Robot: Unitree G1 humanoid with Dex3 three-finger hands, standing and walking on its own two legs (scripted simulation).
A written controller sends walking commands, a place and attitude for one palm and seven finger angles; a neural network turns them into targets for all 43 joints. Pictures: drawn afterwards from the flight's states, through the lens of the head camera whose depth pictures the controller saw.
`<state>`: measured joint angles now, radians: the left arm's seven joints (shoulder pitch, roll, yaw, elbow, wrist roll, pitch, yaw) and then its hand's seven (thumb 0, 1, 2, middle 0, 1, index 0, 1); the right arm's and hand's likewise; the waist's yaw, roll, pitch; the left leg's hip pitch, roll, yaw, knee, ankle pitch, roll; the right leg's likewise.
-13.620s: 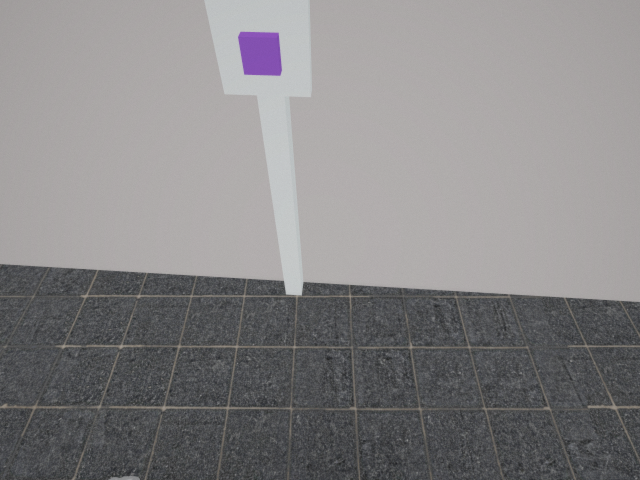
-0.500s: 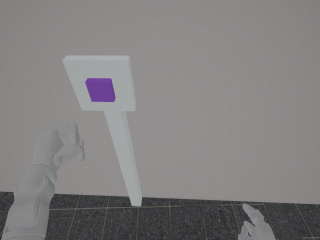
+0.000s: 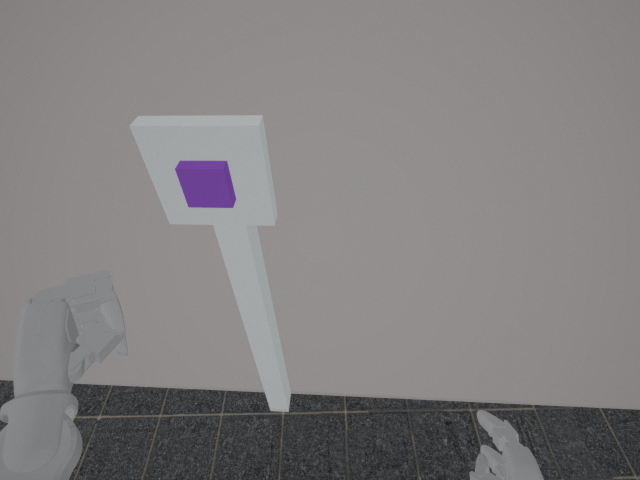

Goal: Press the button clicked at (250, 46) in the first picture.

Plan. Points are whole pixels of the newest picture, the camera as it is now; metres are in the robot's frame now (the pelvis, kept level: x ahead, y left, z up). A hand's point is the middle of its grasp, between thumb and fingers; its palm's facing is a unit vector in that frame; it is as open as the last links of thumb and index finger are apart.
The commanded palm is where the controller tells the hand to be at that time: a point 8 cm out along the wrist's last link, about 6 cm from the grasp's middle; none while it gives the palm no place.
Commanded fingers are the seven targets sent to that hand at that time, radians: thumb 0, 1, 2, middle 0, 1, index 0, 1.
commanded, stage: draw the hand back to the body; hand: left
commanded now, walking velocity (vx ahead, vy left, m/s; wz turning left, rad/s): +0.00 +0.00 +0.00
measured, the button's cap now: (207, 183) +0.47 +0.22 +0.15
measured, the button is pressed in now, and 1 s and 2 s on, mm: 0 0 0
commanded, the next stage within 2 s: step back with the hand held close in 0.54 s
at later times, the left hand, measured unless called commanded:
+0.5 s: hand (89, 351) +0.19 +0.25 +0.15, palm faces +0.43 -0.83 -0.36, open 3.1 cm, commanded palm +0.14 +0.28 +0.17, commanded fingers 0.00 0.90 0.90 -1.30 -1.50 -1.30 -1.50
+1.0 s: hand (99, 359) +0.18 +0.24 +0.14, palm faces +0.25 -0.84 -0.48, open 3.1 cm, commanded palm +0.12 +0.30 +0.17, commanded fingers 0.00 0.90 0.90 -1.30 -1.50 -1.30 -1.50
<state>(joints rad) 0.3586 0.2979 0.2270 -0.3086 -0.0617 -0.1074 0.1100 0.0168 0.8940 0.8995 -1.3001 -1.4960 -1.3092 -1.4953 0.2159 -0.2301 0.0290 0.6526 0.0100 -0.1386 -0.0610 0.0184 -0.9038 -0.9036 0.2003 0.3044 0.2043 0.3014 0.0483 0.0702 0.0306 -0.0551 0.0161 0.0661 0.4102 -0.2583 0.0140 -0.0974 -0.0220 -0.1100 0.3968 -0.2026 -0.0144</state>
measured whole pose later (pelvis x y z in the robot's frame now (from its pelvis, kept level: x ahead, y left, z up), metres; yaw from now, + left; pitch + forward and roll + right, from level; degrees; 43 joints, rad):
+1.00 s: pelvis -0.01 +0.02 -0.01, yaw -1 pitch +0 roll -1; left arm 0.64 0.38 0.32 -0.59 -0.03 -0.16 0.11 0.02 0.89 0.90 -1.30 -1.50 -1.31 -1.49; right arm 0.20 -0.23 -0.01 0.54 0.01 -0.04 -0.06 0.02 -0.90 -0.90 0.20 0.30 0.20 0.30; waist -0.01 0.01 0.06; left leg -0.23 0.00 0.09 0.50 -0.27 0.04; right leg -0.27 -0.04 -0.08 0.47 -0.19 0.01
